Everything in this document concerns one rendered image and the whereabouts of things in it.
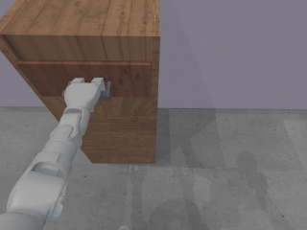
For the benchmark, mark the cabinet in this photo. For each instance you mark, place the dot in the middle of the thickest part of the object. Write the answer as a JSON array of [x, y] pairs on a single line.
[[119, 131]]

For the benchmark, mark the left robot forearm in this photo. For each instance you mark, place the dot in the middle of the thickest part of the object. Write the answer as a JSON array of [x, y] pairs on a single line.
[[58, 153]]

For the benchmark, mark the handle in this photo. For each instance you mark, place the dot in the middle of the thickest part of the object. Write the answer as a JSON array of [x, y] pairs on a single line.
[[105, 94]]

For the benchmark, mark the robot left upper arm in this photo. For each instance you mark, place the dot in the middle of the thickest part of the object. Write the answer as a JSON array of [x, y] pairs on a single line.
[[38, 200]]

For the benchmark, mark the left robot hand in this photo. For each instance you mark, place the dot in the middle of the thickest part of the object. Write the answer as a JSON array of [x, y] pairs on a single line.
[[84, 94]]

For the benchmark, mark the drawer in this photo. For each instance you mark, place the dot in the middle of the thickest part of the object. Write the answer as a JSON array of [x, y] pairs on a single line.
[[129, 78]]

